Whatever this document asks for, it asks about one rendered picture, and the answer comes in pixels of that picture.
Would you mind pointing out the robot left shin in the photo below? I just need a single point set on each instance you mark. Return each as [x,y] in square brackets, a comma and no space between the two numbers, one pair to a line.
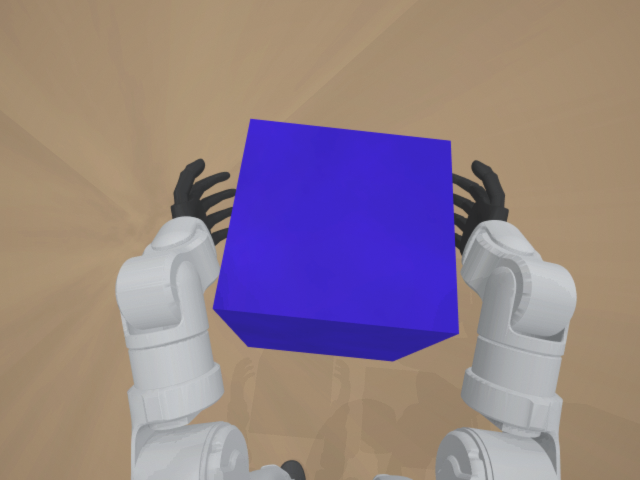
[275,467]

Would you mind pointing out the left robot hand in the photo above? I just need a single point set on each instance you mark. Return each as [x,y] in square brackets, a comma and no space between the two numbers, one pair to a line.
[187,198]

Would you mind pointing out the robot right upper arm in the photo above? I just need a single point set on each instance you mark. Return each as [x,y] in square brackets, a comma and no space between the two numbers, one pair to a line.
[476,454]

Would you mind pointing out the carton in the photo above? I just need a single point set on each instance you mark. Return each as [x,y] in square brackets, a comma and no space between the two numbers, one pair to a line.
[341,242]

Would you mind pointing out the robot left upper arm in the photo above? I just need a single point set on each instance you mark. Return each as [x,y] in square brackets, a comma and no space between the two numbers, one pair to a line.
[206,451]

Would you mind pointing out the right robot hand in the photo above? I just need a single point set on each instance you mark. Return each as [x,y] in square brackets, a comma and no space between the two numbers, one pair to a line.
[489,203]

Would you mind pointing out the left robot forearm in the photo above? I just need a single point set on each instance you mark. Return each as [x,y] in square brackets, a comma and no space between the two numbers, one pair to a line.
[164,318]

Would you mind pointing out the left robot foot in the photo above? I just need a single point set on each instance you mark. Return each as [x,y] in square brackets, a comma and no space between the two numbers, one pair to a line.
[294,469]

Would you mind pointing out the right robot forearm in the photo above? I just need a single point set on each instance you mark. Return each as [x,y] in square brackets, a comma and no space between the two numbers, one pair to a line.
[527,307]

